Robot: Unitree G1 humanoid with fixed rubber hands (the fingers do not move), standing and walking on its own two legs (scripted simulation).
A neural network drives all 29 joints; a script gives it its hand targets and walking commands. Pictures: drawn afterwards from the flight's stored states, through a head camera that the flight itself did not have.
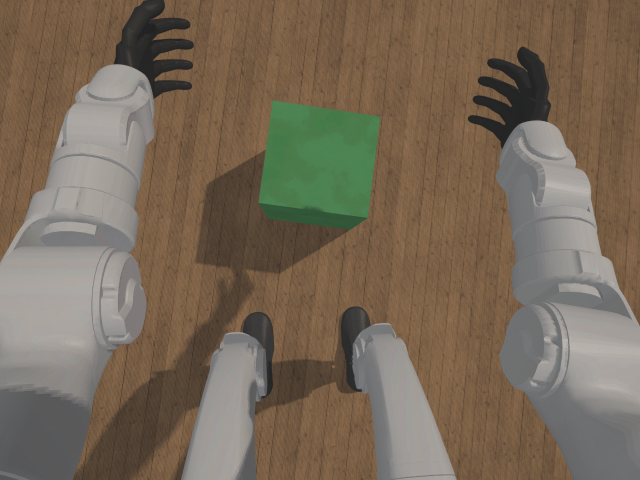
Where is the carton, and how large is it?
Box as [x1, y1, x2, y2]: [258, 101, 379, 229]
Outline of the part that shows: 273,101 258,202 268,218 349,229 367,217 379,116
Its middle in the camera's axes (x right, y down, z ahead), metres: -0.01 -0.16 +0.87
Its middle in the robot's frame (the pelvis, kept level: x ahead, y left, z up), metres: +0.55 -0.05 -0.53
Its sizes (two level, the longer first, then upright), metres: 0.210 0.200 0.250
